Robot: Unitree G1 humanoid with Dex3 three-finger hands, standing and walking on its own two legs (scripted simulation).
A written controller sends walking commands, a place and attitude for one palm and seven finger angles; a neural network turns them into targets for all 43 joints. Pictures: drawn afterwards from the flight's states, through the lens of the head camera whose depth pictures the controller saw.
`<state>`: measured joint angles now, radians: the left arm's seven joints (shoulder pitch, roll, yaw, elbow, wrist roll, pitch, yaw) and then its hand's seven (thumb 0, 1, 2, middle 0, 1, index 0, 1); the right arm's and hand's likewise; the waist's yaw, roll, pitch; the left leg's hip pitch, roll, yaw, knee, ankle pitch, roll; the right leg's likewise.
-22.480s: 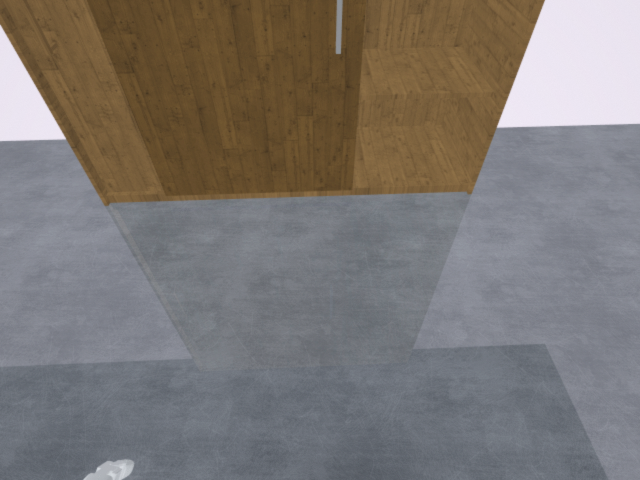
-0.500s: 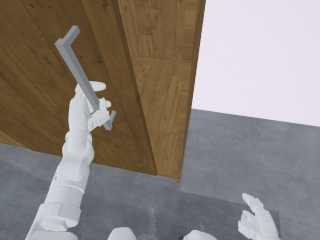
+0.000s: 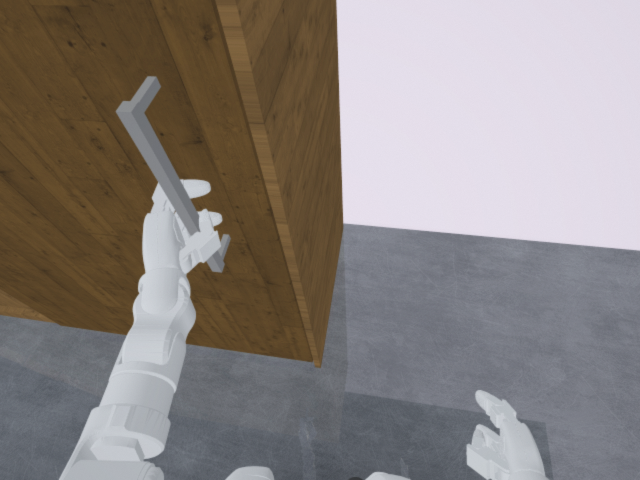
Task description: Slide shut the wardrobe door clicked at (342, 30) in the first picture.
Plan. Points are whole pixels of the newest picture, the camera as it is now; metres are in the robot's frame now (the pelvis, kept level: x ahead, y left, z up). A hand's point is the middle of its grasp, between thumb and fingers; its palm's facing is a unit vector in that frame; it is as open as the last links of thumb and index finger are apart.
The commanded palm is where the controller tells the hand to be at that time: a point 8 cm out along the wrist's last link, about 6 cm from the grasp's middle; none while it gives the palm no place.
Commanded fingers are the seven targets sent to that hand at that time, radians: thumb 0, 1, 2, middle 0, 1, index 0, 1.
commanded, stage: step sideways, sliding the door along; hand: left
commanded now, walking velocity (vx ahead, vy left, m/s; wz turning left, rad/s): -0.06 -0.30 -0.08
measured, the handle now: (190, 195) +0.42 +0.22 +0.09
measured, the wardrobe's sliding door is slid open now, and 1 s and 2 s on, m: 0.00 0.00 0.00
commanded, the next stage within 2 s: stop walking and hold the door there in 0.12 s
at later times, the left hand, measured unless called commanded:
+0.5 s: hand (213, 234) +0.38 +0.19 +0.06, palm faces +0.44 -0.86 -0.25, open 5.8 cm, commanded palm +0.34 +0.21 +0.07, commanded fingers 0.00 0.90 0.90 -0.45 -1.40 -0.45 -1.40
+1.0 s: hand (206, 238) +0.37 +0.20 +0.06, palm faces +0.23 -0.94 -0.25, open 5.4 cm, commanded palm +0.34 +0.23 +0.07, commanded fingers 0.00 0.90 0.90 -0.45 -1.40 -0.45 -1.40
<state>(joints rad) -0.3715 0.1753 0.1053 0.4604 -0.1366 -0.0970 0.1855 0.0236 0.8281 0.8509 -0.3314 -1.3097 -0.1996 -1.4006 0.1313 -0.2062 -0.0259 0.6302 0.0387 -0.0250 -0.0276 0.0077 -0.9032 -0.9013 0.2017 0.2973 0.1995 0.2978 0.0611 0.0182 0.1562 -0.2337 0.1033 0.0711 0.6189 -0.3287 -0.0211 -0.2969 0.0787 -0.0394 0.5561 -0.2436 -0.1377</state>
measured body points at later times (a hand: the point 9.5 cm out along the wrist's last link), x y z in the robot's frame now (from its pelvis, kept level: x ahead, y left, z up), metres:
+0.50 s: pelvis +0.01 -0.07 +0.01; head +0.06 -0.11 +0.46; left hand +0.35 +0.23 +0.08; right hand +0.15 -0.34 -0.10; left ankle +0.01 +0.08 -0.71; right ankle +0.02 -0.09 -0.73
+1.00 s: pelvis +0.02 -0.01 +0.01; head +0.00 -0.03 +0.46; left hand +0.35 +0.24 +0.08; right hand +0.09 -0.28 -0.11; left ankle +0.02 +0.07 -0.73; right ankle +0.02 -0.08 -0.73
